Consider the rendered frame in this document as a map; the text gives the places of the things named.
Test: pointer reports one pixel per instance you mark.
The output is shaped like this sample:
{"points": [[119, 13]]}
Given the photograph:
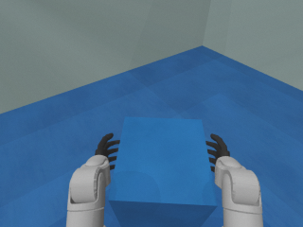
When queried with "right robot forearm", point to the right robot forearm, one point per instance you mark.
{"points": [[241, 195]]}

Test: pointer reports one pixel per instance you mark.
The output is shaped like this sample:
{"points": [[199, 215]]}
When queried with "left robot forearm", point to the left robot forearm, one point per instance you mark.
{"points": [[87, 192]]}

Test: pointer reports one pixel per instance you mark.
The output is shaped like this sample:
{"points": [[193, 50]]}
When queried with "carton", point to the carton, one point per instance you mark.
{"points": [[162, 175]]}

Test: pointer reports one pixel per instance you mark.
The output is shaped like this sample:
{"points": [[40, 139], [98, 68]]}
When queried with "robot right hand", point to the robot right hand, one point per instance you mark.
{"points": [[220, 149]]}

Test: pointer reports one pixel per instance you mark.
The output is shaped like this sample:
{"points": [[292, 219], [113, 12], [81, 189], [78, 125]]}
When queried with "robot left hand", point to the robot left hand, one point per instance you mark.
{"points": [[103, 146]]}

